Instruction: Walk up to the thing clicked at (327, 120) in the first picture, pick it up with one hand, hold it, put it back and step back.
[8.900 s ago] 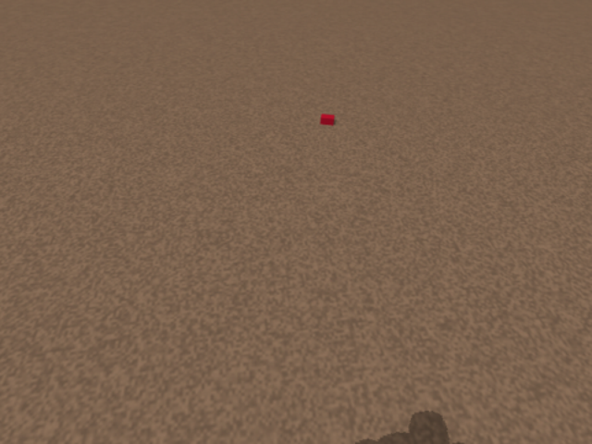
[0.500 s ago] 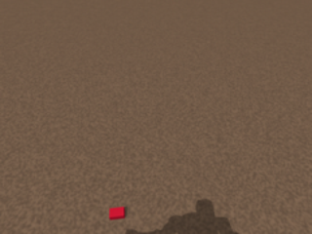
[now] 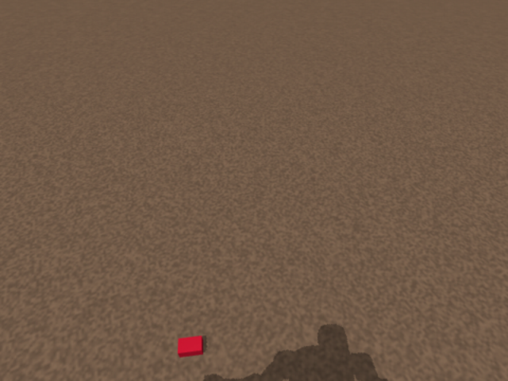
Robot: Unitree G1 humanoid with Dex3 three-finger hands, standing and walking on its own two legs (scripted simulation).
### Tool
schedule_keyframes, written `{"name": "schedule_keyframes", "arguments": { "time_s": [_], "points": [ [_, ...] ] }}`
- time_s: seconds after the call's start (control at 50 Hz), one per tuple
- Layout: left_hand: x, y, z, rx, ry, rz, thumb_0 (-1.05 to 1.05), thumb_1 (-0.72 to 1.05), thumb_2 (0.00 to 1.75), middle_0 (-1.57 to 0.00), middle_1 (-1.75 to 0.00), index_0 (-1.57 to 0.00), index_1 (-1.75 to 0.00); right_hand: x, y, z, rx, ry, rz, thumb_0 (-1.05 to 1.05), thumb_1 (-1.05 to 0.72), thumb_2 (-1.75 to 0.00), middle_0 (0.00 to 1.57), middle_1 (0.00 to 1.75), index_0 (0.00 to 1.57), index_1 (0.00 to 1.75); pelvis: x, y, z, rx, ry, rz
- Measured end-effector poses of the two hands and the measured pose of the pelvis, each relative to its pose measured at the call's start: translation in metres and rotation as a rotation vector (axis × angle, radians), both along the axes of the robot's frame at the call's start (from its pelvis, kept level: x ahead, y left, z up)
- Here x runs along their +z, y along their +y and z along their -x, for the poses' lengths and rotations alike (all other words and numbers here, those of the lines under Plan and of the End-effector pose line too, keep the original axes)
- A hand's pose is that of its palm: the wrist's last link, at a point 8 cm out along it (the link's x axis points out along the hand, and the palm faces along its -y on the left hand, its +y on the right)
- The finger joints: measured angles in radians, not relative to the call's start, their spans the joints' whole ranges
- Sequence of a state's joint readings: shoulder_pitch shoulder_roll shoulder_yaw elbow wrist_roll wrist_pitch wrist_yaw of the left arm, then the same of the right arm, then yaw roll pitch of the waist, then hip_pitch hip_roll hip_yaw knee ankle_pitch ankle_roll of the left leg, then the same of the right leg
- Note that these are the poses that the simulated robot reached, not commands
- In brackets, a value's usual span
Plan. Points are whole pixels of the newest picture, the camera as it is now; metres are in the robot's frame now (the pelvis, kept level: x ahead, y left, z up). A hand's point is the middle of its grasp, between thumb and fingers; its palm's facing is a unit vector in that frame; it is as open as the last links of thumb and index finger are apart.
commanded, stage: stand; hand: left
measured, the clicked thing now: (190, 346) +0.44 +0.26 -0.76
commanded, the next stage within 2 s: none
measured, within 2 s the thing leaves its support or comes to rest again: neither
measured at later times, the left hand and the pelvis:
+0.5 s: hand out of the picture +0.07 +0.25 -0.16, palm faces -0.02 -0.94 -0.34, open 7.4 cm; pelvis +0.00 +0.00 +0.00, yaw +0 degrees
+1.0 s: hand out of the picture +0.07 +0.26 -0.16, palm faces -0.02 -0.94 -0.34, open 7.4 cm; pelvis +0.00 +0.00 +0.00, yaw +0 degrees
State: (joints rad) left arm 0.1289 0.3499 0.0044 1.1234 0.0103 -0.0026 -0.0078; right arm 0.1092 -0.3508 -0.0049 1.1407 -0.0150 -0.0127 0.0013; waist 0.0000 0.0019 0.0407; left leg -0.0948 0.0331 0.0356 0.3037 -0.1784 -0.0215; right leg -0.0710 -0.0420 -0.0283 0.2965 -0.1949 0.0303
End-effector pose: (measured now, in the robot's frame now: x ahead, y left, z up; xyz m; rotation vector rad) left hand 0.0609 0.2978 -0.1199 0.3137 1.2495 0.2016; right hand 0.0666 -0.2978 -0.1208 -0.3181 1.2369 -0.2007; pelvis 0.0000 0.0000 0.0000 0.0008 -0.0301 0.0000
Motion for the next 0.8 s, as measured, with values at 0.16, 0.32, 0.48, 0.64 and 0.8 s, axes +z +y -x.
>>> {"name": "schedule_keyframes", "arguments": {
  "time_s": [0.16, 0.32, 0.48, 0.64, 0.8],
  "points": [
    [0.0002, 0.0002, 0.001, 0.0, 0.003, -0.002, 0.01, 0.9, 0.89, -0.2, -0.3, -0.2, -0.3, -0.0007, 0.0008, 0.0005, 0.0, 0.002, -0.003, 0.01, -0.91, -0.89, 0.2, 0.3, 0.2, 0.3, 0.0, 0.0002, -0.0002, 0.0, 0.0, 0.0],
    [0.001, 0.001, -0.0012, -0.002, -0.006, -0.004, 0.01, 0.9, 0.89, -0.2, -0.3, -0.2, -0.3, -0.0004, 0.0008, -0.0002, 0.0, -0.002, -0.002, 0.01, -0.91, -0.89, 0.2, 0.3, 0.2, 0.3, 0.0, 0.0003, -0.0001, 0.0, -0.001, 0.001],
    [0.0006, 0.0009, -0.0019, -0.001, -0.009, -0.002, 0.01, 0.9, 0.89, -0.2, -0.3, -0.2, -0.3, 0.0001, 0.0007, 0.0, 0.001, -0.001, -0.001, 0.01, -0.91, -0.89, 0.2, 0.3, 0.2, 0.3, 0.0, 0.0003, -0.0003, 0.002, 0.0, 0.0],
    [-0.0005, 0.0, -0.0008, -0.003, -0.002, 0.001, 0.01, 0.9, 0.89, -0.2, -0.3, -0.2, -0.3, 0.0003, 0.0005, 0.0001, -0.001, 0.003, 0.0, 0.01, -0.91, -0.89, 0.2, 0.3, 0.2, 0.3, 0.0, 0.0005, -0.0006, 0.003, 0.002, 0.001],
    [-0.0009, 0.0005, -0.0006, 0.001, 0.002, 0.002, 0.01, 0.9, 0.89, -0.2, -0.3, -0.2, -0.3, 0.0, 0.0014, -0.0001, 0.003, 0.007, 0.0, 0.01, -0.91, -0.89, 0.2, 0.3, 0.2, 0.3, 0.0, 0.0012, -0.0017, 0.003, 0.003, 0.0]
  ]
}}
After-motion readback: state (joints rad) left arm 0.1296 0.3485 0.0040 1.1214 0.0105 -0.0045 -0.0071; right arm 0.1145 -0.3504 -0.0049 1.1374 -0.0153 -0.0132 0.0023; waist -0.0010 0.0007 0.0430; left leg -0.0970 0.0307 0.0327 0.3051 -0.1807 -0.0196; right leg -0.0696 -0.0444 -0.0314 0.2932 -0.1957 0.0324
